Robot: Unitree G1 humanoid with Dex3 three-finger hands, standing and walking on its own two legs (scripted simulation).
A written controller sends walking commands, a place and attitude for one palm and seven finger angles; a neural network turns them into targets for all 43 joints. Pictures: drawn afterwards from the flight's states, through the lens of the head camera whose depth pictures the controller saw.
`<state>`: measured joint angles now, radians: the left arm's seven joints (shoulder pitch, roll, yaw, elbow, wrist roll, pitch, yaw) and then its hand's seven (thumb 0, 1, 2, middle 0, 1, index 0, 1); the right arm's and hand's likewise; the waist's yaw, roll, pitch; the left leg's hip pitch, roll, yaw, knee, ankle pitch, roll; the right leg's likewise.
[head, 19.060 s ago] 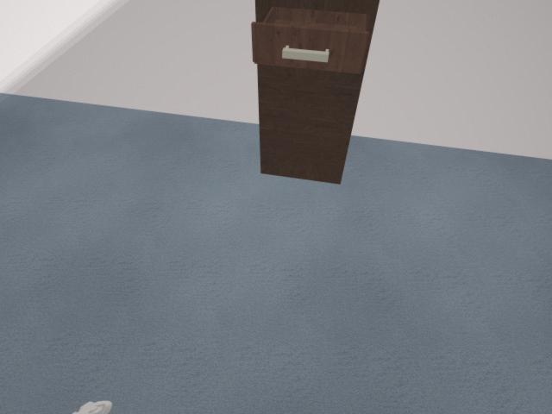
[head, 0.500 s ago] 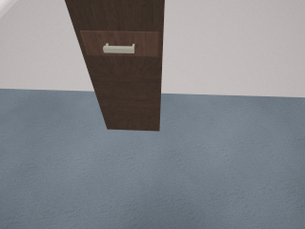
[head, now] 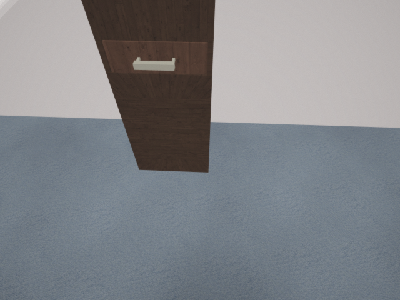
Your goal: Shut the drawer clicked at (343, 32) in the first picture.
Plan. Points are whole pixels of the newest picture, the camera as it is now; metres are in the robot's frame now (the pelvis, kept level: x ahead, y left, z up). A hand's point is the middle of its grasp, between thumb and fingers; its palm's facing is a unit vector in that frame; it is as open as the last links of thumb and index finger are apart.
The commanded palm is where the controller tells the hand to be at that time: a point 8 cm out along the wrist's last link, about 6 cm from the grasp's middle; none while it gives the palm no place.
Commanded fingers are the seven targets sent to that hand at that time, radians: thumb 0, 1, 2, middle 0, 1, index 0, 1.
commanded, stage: stand and wait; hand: left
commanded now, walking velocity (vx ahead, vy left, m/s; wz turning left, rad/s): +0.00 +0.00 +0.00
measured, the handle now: (155, 62) +0.90 +0.22 -0.02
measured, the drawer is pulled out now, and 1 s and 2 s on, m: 0.00 0.00 0.00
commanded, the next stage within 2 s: none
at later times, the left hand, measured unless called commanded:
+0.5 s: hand out of the picture +0.08 +0.24 -0.16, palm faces -0.03 -0.95 -0.32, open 7.4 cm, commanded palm none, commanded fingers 0.00 0.90 0.90 -0.20 -0.30 -0.20 -0.30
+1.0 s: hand out of the picture +0.07 +0.24 -0.16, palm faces -0.03 -0.95 -0.31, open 7.4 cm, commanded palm none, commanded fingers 0.00 0.90 0.90 -0.20 -0.30 -0.20 -0.30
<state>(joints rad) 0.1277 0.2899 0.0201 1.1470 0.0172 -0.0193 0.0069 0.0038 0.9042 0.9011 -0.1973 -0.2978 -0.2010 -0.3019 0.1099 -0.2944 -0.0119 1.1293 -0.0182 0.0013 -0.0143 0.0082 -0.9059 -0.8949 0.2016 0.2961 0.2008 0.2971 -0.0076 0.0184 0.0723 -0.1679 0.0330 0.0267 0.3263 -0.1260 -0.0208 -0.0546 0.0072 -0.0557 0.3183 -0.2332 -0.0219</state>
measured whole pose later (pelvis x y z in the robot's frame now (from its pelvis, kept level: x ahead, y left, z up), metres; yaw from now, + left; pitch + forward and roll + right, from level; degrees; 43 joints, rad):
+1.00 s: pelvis +0.01 +0.00 +0.00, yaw -1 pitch -2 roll +0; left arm 0.14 0.29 0.02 1.14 0.02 -0.02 0.01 0.00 0.90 0.90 -0.20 -0.30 -0.20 -0.30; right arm 0.12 -0.29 -0.01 1.13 -0.02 0.00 -0.02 0.01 -0.91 -0.89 0.20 0.30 0.20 0.30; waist -0.01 0.01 0.06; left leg -0.14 0.03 0.04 0.31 -0.14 -0.02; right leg -0.02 0.00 -0.04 0.29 -0.23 -0.01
